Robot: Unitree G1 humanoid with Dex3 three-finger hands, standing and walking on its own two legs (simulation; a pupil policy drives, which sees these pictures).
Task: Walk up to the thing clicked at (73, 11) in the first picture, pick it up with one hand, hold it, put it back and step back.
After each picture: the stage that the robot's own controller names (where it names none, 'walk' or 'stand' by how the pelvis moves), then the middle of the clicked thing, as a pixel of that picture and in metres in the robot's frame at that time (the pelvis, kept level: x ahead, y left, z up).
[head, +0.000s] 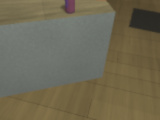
stand; (69, 3) +1.02 +0.04 +0.01
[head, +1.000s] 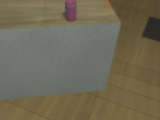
walk; (70, 10) +0.91 +0.07 +0.03
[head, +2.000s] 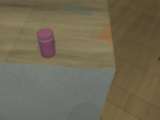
walk; (46, 43) +0.56 +0.17 +0.02
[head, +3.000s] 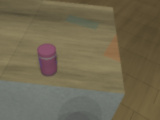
stand; (47, 60) +0.47 +0.12 +0.04
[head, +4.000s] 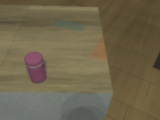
stand; (36, 68) +0.46 +0.17 +0.01
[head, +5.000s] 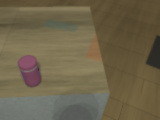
stand; (30, 71) +0.44 +0.18 +0.01
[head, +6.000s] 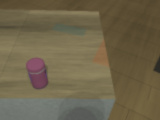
stand; (37, 74) +0.44 +0.16 +0.00
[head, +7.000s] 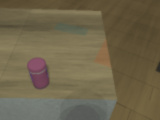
stand; (39, 74) +0.44 +0.16 +0.00
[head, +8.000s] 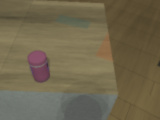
rise first; (39, 67) +0.45 +0.15 +0.01
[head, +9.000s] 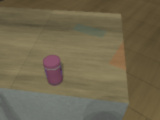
rise first; (53, 70) +0.45 +0.13 +0.01
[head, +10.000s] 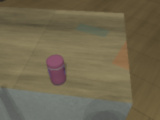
go down; (56, 70) +0.45 +0.13 +0.01
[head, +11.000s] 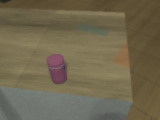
go down; (57, 69) +0.46 +0.13 +0.01
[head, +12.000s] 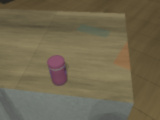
go down; (57, 71) +0.45 +0.13 +0.01
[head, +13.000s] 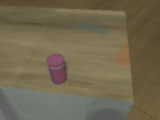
go down; (57, 69) +0.45 +0.13 +0.01
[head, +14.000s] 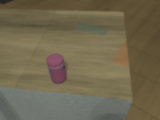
go down; (57, 69) +0.46 +0.13 +0.01
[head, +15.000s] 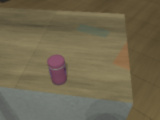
go down; (57, 70) +0.45 +0.13 +0.01
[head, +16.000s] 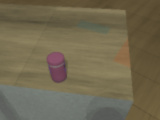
go down; (57, 67) +0.46 +0.13 +0.01
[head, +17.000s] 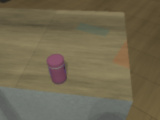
go down; (57, 69) +0.46 +0.13 +0.01
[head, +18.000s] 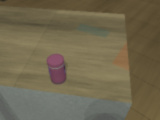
go down; (57, 69) +0.46 +0.13 +0.01
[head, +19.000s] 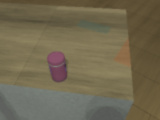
go down; (57, 67) +0.46 +0.13 +0.01
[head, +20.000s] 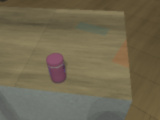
go down; (56, 68) +0.46 +0.13 +0.01
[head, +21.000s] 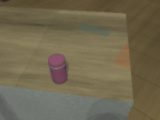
go down; (58, 69) +0.46 +0.13 +0.01
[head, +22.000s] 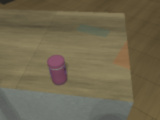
go down; (57, 70) +0.46 +0.12 +0.01
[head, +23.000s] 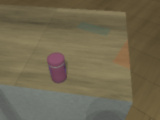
go down; (57, 68) +0.46 +0.13 +0.01
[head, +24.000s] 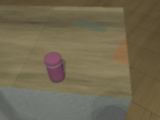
go down; (55, 68) +0.46 +0.13 +0.01
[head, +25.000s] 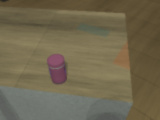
go down; (57, 69) +0.46 +0.13 +0.01
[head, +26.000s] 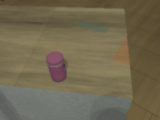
go down; (57, 67) +0.46 +0.13 +0.01
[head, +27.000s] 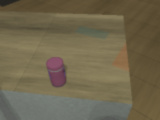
go down; (56, 72) +0.45 +0.13 +0.01
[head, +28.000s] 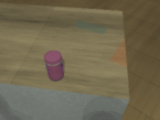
go down; (54, 66) +0.47 +0.13 +0.01
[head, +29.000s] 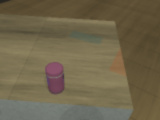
go down; (55, 78) +0.43 +0.09 +0.02
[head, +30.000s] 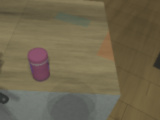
close in; (39, 65) +0.45 +0.12 +0.03
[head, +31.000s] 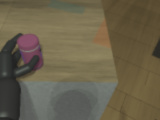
close; (31, 53) +0.47 +0.13 +0.06
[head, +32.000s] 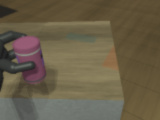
lift; (31, 60) +0.34 +0.13 +0.22
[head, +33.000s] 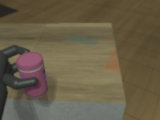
lift; (33, 75) +0.32 +0.13 +0.18
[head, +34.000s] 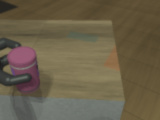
hold; (25, 70) +0.32 +0.15 +0.19
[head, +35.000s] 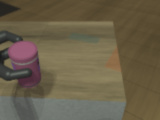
crouch; (26, 65) +0.32 +0.14 +0.21
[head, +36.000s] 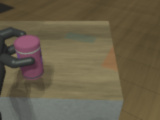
crouch; (30, 58) +0.37 +0.14 +0.20
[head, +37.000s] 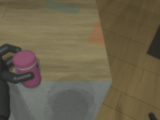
lower; (28, 70) +0.41 +0.13 +0.05
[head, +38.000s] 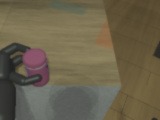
lower; (37, 68) +0.40 +0.11 +0.06
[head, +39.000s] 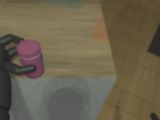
lower; (31, 60) +0.43 +0.12 +0.07
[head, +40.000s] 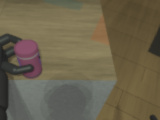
lower; (29, 60) +0.43 +0.12 +0.06
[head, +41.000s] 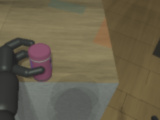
open; (41, 63) +0.42 +0.10 +0.06
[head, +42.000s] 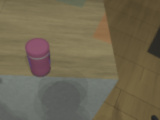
rise; (39, 58) +0.43 +0.10 +0.06
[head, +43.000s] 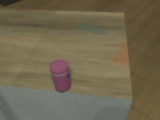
sink last; (61, 76) +0.41 +0.10 +0.04
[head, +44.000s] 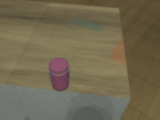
stand; (59, 75) +0.41 +0.09 +0.03
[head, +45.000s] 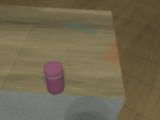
stand; (54, 78) +0.40 +0.09 +0.02
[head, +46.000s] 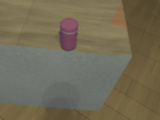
walk; (68, 35) +0.55 +0.03 +0.02
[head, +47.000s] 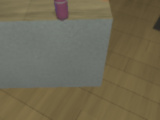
walk; (61, 7) +0.80 +0.10 +0.02
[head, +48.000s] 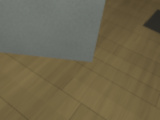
stand; out of the picture +1.18 +0.02 +0.03
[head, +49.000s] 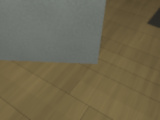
stand; out of the picture +1.17 +0.04 +0.02
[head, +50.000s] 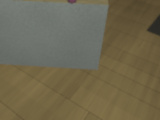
stand; out of the picture +1.16 +0.02 +0.00
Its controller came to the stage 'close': yes
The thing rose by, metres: 0.19
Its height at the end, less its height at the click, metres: +0.00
